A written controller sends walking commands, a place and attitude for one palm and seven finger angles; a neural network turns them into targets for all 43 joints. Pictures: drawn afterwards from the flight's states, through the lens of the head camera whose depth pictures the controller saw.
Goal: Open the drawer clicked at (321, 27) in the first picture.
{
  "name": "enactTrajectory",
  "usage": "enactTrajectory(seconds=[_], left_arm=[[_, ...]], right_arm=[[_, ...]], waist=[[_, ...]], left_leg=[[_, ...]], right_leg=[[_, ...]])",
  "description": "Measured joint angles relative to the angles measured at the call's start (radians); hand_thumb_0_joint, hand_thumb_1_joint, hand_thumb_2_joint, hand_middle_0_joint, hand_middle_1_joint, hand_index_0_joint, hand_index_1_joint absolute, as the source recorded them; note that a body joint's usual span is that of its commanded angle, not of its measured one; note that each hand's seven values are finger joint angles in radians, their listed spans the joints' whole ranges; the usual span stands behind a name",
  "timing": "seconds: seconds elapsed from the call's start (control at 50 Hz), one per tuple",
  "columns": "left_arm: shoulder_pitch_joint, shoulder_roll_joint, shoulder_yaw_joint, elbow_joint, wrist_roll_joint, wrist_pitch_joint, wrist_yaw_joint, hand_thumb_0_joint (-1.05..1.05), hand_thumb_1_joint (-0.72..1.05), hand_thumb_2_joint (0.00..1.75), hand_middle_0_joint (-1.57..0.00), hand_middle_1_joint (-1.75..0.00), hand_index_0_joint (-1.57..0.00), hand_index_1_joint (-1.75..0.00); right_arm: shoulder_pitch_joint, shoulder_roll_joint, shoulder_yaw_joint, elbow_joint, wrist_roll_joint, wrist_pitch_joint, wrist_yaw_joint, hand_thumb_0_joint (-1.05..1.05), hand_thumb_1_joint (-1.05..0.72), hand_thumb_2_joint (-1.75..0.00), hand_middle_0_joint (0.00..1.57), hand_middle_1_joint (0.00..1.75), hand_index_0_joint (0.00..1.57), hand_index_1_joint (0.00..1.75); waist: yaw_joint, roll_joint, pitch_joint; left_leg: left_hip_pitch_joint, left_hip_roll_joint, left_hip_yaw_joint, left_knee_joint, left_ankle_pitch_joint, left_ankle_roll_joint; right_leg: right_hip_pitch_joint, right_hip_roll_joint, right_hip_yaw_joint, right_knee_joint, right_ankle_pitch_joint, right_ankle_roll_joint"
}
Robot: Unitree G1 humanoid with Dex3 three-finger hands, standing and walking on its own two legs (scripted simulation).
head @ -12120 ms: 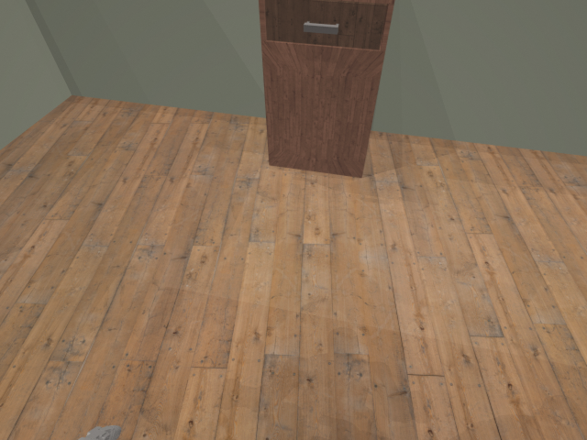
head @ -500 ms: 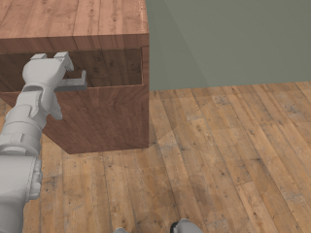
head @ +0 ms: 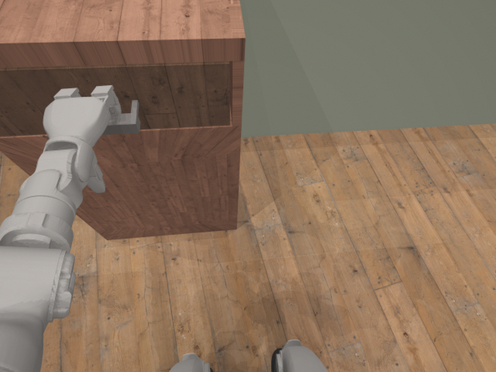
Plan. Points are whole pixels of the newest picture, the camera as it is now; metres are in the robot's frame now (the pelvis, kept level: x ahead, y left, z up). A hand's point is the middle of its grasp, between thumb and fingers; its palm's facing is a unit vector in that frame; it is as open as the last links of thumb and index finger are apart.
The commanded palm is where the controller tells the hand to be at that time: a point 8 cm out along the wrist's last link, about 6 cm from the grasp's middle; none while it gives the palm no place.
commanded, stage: lower the fingers behind the handle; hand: left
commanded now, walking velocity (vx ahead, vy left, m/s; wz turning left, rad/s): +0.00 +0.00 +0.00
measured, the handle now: (101, 115) +0.56 +0.23 +0.02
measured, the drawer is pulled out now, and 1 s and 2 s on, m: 0.00 0.00 0.01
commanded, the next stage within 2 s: close the thumb around the handle in 0.78 s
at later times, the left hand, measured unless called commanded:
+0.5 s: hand (105, 144) +0.51 +0.22 +0.00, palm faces -0.08 -0.01 -1.00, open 13.8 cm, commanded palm +0.49 +0.22 +0.05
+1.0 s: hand (104, 144) +0.51 +0.22 +0.00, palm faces -0.09 -0.02 -1.00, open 13.5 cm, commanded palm +0.49 +0.22 +0.05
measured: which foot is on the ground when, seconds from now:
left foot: down 0.00-1.00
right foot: down 0.00-1.00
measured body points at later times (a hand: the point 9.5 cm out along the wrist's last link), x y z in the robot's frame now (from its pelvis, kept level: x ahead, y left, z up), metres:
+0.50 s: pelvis -0.01 -0.01 -0.02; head +0.14 -0.01 +0.41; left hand +0.51 +0.22 +0.05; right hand -0.03 -0.29 -0.14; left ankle -0.02 +0.10 -0.70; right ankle +0.01 -0.15 -0.70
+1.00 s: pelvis +0.00 -0.01 -0.01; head +0.14 -0.01 +0.41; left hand +0.51 +0.22 +0.05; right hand -0.02 -0.29 -0.14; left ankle -0.02 +0.10 -0.70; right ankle +0.01 -0.15 -0.70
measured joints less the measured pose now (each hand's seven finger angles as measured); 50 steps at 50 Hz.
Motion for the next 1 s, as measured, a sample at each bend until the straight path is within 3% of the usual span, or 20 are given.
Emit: enactTrajectory(seconds=[0.32, 1.0], left_arm=[[-0.047, 0.014, 0.0, 0.058, 0.012, 0.03, 0.022, 0.0, -0.49, 0.3, -0.32, -1.2, -0.31, -1.2], [-0.031, 0.016, 0.004, 0.016, -0.001, 0.026, 0.021, 0.0, -0.44, 0.32, -0.31, -1.2, -0.32, -1.21]], right_arm=[[-0.007, -0.01, 0.011, 0.002, -0.003, -0.015, -0.009, 0.01, -0.9, -0.9, 0.2, 0.3, 0.2, 0.3], [-0.012, -0.011, 0.01, -0.001, -0.001, -0.019, -0.01, 0.01, -0.9, -0.9, 0.2, 0.3, 0.2, 0.3]], waist=[[-0.025, 0.004, 0.004], [-0.013, 0.01, -0.004]], left_leg=[[-0.079, 0.005, -0.009, 0.056, -0.011, -0.007], [-0.106, 0.009, -0.012, 0.083, -0.027, -0.009]], right_leg=[[-0.082, 0.003, -0.004, 0.064, -0.017, -0.008], [-0.108, 0.008, -0.004, 0.089, -0.031, -0.009]])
